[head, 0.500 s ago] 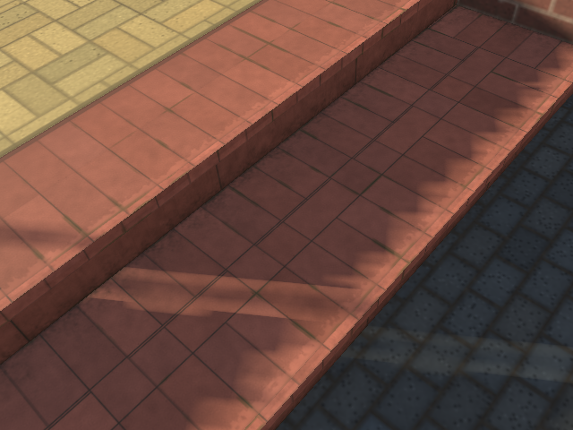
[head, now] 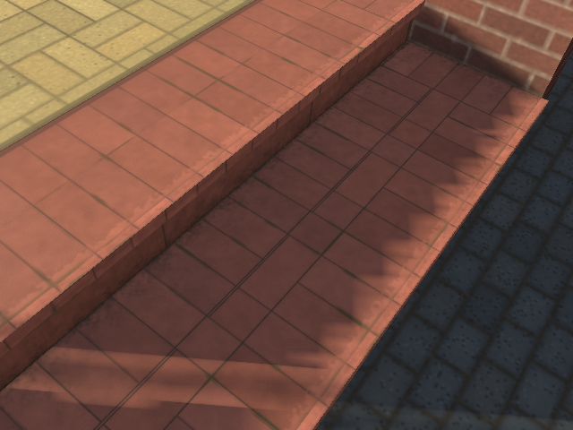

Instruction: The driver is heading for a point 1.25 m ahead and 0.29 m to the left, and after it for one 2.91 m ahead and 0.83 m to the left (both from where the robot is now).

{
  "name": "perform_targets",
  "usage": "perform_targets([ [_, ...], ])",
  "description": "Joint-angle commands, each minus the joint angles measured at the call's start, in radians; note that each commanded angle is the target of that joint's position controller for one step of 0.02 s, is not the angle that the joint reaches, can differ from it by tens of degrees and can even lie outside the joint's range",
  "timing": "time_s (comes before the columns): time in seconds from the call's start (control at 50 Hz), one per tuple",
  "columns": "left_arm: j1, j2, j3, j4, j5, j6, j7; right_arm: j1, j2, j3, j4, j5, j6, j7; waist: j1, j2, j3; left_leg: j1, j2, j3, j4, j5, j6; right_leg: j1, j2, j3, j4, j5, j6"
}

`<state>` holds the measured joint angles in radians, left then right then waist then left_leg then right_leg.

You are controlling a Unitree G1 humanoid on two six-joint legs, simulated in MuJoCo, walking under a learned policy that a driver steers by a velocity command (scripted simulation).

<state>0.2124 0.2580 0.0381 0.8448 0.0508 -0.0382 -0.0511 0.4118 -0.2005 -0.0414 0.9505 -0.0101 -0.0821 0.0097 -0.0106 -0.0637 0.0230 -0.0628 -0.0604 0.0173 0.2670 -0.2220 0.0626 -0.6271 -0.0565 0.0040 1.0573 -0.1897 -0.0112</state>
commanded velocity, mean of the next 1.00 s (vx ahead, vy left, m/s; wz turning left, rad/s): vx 0.49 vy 0.00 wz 0.42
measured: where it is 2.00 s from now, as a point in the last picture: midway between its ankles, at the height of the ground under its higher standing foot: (153, 155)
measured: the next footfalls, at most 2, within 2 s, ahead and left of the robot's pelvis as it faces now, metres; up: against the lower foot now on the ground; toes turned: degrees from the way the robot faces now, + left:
right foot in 0.20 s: +0.26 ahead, -0.11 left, +0.00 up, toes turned +3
left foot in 0.76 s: +0.42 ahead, +0.14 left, +0.17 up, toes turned +28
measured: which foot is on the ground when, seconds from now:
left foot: down 0.00-0.22, up 0.24-0.74, down 0.76-1.00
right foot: up 0.00-0.18, down 0.20-0.78, up 0.80-1.00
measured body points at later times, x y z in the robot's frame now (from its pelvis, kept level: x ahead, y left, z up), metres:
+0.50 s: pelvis +0.20 -0.04 -0.01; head +0.21 -0.04 +0.44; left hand +0.12 +0.20 -0.15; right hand +0.43 -0.20 -0.11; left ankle +0.18 +0.08 -0.39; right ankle +0.22 -0.11 -0.75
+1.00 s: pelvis +0.44 +0.11 +0.13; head +0.44 +0.12 +0.58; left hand +0.50 +0.38 +0.04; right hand +0.59 -0.11 +0.00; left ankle +0.39 +0.12 -0.58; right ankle +0.55 -0.02 -0.44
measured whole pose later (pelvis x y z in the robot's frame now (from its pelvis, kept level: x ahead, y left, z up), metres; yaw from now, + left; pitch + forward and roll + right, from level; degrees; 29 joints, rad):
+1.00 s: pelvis +0.44 +0.11 +0.13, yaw +27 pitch +3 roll +0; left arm 0.16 0.17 0.01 0.62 0.04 -0.06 -0.01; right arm 0.35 -0.23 -0.05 0.90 -0.03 -0.05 0.01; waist 0.03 -0.02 -0.04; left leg -0.33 -0.12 0.07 0.71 -0.43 0.14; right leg -0.88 -0.04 0.09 1.52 -0.16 -0.07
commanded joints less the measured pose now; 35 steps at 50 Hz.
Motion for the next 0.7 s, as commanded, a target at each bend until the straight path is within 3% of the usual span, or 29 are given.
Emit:
perform_targets([
  [0.02, -0.124, 0.006, -0.011, -0.107, -0.005, -0.006, -0.003, 0.031, -0.120, -0.020, -0.037, 0.002, -0.009, -0.006, -0.002, 0.142, 0.046, -0.031, 0.211, -0.137, -0.055, 0.644, 0.116, -0.034, 0.007, -0.070, -0.172, 0.069, 0.025],
  [0.06, -0.155, -0.008, -0.021, -0.121, -0.020, -0.006, 0.006, 0.030, -0.139, -0.025, -0.046, 0.003, -0.006, -0.011, -0.005, 0.172, 0.028, -0.040, 0.198, -0.124, -0.025, 0.729, 0.092, 0.065, 0.034, -0.079, -0.327, 0.122, 0.018],
  [0.12, -0.169, 0.019, -0.018, -0.136, -0.034, -0.011, 0.038, 0.017, -0.152, -0.027, -0.059, -0.002, -0.002, -0.018, -0.002, 0.198, -0.006, 0.010, 0.219, -0.165, 0.031, 0.839, 0.079, 0.174, 0.066, -0.070, -0.432, 0.134, -0.011],
  [0.14, -0.129, 0.041, -0.011, -0.127, -0.034, -0.017, 0.047, 0.004, -0.156, -0.030, -0.066, -0.002, -0.002, -0.021, 0.017, 0.194, -0.030, 0.042, 0.220, -0.183, 0.082, 0.879, 0.073, 0.221, 0.073, -0.053, -0.465, 0.120, -0.023],
  [0.16, -0.027, 0.048, -0.004, -0.099, -0.039, -0.024, 0.056, -0.009, -0.148, -0.030, -0.072, -0.006, 0.000, -0.020, 0.056, 0.208, -0.080, 0.069, 0.207, -0.193, 0.190, 0.934, 0.078, 0.304, 0.083, -0.046, -0.501, 0.115, -0.034],
  [0.18, 0.075, 0.063, 0.003, -0.072, -0.030, -0.039, 0.061, -0.052, -0.161, -0.036, -0.089, 0.011, 0.003, -0.017, 0.116, 0.174, -0.120, 0.042, 0.172, -0.181, 0.330, 0.884, 0.066, 0.433, 0.077, -0.051, -0.627, 0.207, -0.037],
  [0.2, 0.170, 0.110, 0.020, -0.048, -0.008, -0.051, 0.069, -0.058, -0.150, -0.037, -0.110, 0.029, 0.002, -0.012, 0.148, 0.123, -0.187, -0.105, 0.115, -0.170, 0.519, 0.617, 0.047, 0.643, 0.017, -0.026, -0.643, 0.239, -0.026],
  [0.22, 0.223, 0.205, 0.037, -0.059, 0.018, -0.051, 0.072, 0.026, -0.027, -0.011, -0.139, 0.034, 0.006, -0.014, 0.096, -0.124, -0.274, -0.321, 0.014, -0.088, 0.822, -0.032, 0.020, 0.829, -0.288, 0.264, -0.615, 0.454, -0.044],
  [0.24, 0.184, 0.240, 0.057, -0.060, 0.005, -0.019, 0.065, 0.163, -0.037, -0.019, -0.122, 0.062, 0.032, -0.034, 0.057, -0.279, -0.367, -0.464, -0.038, -0.026, 1.132, -0.306, 0.006, 0.843, -0.416, 0.508, -0.730, 0.245, -0.179],
  [0.26, 0.091, 0.145, 0.043, -0.097, -0.011, 0.002, 0.057, 0.118, -0.079, -0.028, -0.100, 0.011, 0.052, -0.043, 0.048, -0.106, -0.254, -0.548, 0.030, -0.032, 1.341, -0.244, 0.010, 0.689, -0.356, 0.484, -0.801, -0.228, -0.205],
  [0.28, 0.028, 0.074, 0.023, -0.095, -0.025, 0.003, 0.055, 0.019, -0.076, -0.033, -0.122, -0.025, 0.059, -0.035, 0.045, -0.045, -0.111, -0.623, 0.049, -0.005, 1.456, -0.206, 0.013, 0.549, -0.294, 0.391, -0.837, -0.418, -0.196],
  [0.3, 0.020, 0.061, 0.018, -0.077, -0.021, -0.007, 0.056, -0.036, -0.057, -0.033, -0.152, -0.033, 0.062, -0.028, 0.031, -0.022, -0.048, -0.676, 0.064, 0.004, 1.548, -0.182, 0.017, 0.469, -0.263, 0.309, -0.853, -0.383, -0.184],
  [0.34, 0.084, 0.033, 0.010, -0.016, -0.014, -0.032, 0.065, -0.087, 0.003, -0.016, -0.197, -0.028, 0.080, -0.018, 0.008, -0.014, 0.002, -0.776, 0.079, -0.005, 1.674, -0.179, 0.028, 0.404, -0.234, 0.210, -0.858, -0.351, -0.158],
  [0.38, 0.150, 0.010, 0.001, 0.036, -0.011, -0.051, 0.060, -0.173, 0.042, 0.000, -0.258, -0.016, 0.091, -0.016, 0.007, 0.011, 0.013, -0.928, 0.074, -0.023, 1.774, -0.170, 0.037, 0.418, -0.237, 0.168, -0.853, -0.354, -0.144],
  [0.42, 0.237, 0.012, -0.001, 0.092, -0.008, -0.065, 0.049, -0.304, 0.091, 0.023, -0.327, -0.007, 0.103, -0.037, 0.023, -0.021, 0.020, -1.173, 0.041, -0.037, 2.079, -0.228, 0.060, 0.486, -0.301, 0.196, -0.876, -0.392, -0.167],
  [0.46, 0.264, 0.014, -0.010, 0.127, -0.021, -0.071, 0.049, -0.389, 0.101, 0.041, -0.380, -0.001, 0.104, -0.051, -0.005, 0.027, 0.052, -1.329, 0.039, -0.098, 2.122, -0.245, 0.072, 0.506, -0.334, 0.163, -0.906, -0.452, -0.136],
  [0.48, 0.273, 0.000, -0.018, 0.144, -0.019, -0.072, 0.048, -0.412, 0.111, 0.051, -0.403, -0.010, 0.106, -0.053, -0.031, 0.044, 0.065, -1.362, 0.041, -0.105, 2.161, -0.210, 0.082, 0.473, -0.326, 0.140, -0.896, -0.404, -0.112],
  [0.52, 0.218, 0.011, -0.027, 0.137, -0.016, -0.073, 0.043, -0.436, 0.104, 0.064, -0.431, -0.008, 0.110, -0.044, -0.075, 0.092, 0.084, -1.284, 0.046, -0.036, 1.951, -0.142, 0.063, 0.339, -0.251, 0.008, -0.930, -0.385, -0.066],
  [0.54, 0.216, 0.019, -0.029, 0.143, -0.019, -0.073, 0.059, -0.494, 0.114, 0.068, -0.466, -0.015, 0.114, -0.035, -0.072, 0.054, 0.097, -1.256, 0.059, -0.034, 1.906, -0.134, 0.056, 0.296, -0.245, -0.009, -0.973, -0.371, -0.088],
  [0.56, 0.224, 0.030, -0.030, 0.150, -0.023, -0.072, 0.070, -0.513, 0.113, 0.070, -0.481, -0.016, 0.118, -0.031, -0.071, 0.054, 0.098, -1.248, 0.064, -0.019, 1.852, -0.124, 0.046, 0.304, -0.226, -0.043, -0.986, -0.343, -0.096],
  [0.6, 0.280, 0.077, -0.024, 0.152, -0.033, -0.069, 0.097, -0.554, 0.102, 0.072, -0.506, -0.018, 0.127, -0.032, -0.041, 0.034, 0.069, -1.248, 0.101, 0.036, 1.742, -0.222, 0.039, 0.454, -0.224, -0.088, -1.020, -0.065, -0.133],
  [0.62, 0.299, 0.073, -0.025, 0.141, -0.037, -0.067, 0.104, -0.532, 0.084, 0.066, -0.482, -0.015, 0.130, -0.031, -0.024, 0.057, 0.051, -1.217, 0.111, 0.076, 1.681, -0.234, 0.044, 0.525, -0.205, -0.141, -1.009, 0.097, -0.136],
  [0.64, 0.321, 0.068, -0.027, 0.146, -0.051, -0.061, 0.110, -0.549, 0.089, 0.074, -0.483, -0.007, 0.128, -0.025, -0.012, 0.047, 0.053, -1.153, 0.133, 0.106, 1.519, -0.264, 0.062, 0.566, -0.193, -0.185, -1.026, 0.217, -0.142],
  [0.66, 0.352, 0.072, -0.024, 0.148, -0.052, -0.055, 0.113, -0.574, 0.100, 0.080, -0.481, -0.001, 0.126, -0.019, 0.016, 0.032, 0.031, -1.079, 0.131, 0.145, 1.413, -0.292, 0.081, 0.617, -0.196, -0.223, -1.013, 0.412, -0.148],
  [0.68, 0.343, 0.076, -0.024, 0.133, -0.052, -0.047, 0.114, -0.564, 0.112, 0.086, -0.472, 0.003, 0.124, -0.012, 0.006, 0.027, -0.004, -0.946, 0.111, 0.182, 1.268, -0.331, 0.105, 0.635, -0.191, -0.284, -0.962, 0.718, -0.141],
  [0.7, 0.325, 0.114, -0.010, 0.107, -0.045, -0.044, 0.115, -0.533, 0.107, 0.084, -0.460, 0.002, 0.130, -0.007, -0.010, -0.009, -0.058, -0.797, 0.053, 0.246, 1.165, -0.408, 0.111, 0.648, -0.205, -0.317, -0.874, 1.139, -0.134],
])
